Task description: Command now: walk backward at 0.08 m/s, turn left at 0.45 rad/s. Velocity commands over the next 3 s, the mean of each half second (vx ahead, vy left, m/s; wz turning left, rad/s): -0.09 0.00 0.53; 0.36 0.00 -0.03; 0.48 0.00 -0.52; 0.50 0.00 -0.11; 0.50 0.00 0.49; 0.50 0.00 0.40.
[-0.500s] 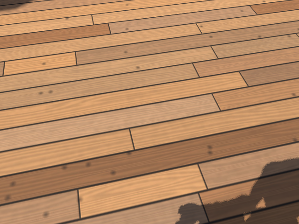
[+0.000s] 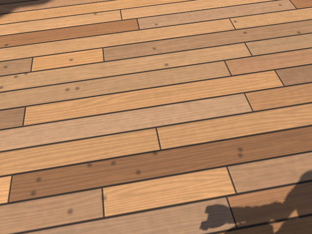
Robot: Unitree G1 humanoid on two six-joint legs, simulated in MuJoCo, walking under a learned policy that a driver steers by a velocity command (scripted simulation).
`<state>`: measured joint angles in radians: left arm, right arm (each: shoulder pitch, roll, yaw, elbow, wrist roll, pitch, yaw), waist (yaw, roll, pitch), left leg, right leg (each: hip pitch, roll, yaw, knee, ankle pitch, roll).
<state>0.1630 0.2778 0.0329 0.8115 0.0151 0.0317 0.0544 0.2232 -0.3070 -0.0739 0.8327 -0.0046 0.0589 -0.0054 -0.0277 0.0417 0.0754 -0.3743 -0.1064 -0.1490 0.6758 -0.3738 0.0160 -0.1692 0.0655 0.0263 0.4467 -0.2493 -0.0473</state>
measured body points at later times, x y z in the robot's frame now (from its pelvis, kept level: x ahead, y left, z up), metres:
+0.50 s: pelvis -0.08 +0.03 +0.00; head -0.07 +0.07 +0.45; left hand -0.04 +0.33 -0.13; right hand +0.07 -0.23 -0.10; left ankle -0.12 +0.11 -0.74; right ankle -0.04 -0.10 -0.68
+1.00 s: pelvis +0.07 +0.02 +0.00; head +0.09 +0.01 +0.45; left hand +0.10 +0.32 -0.11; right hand +0.18 -0.23 -0.14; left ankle -0.08 +0.12 -0.68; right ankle +0.10 -0.04 -0.74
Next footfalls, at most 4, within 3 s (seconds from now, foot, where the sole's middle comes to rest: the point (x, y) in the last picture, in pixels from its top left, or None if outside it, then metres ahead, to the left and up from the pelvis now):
0.38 left None -0.08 0.12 -0.77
0.92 right None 0.13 -0.03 -0.77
1.40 left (129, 228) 0.48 0.16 -0.77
1.90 right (186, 179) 0.69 -0.09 -0.77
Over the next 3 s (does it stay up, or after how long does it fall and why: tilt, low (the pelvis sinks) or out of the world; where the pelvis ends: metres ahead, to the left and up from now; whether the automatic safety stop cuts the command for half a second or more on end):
stays up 1.15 0.09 -0.02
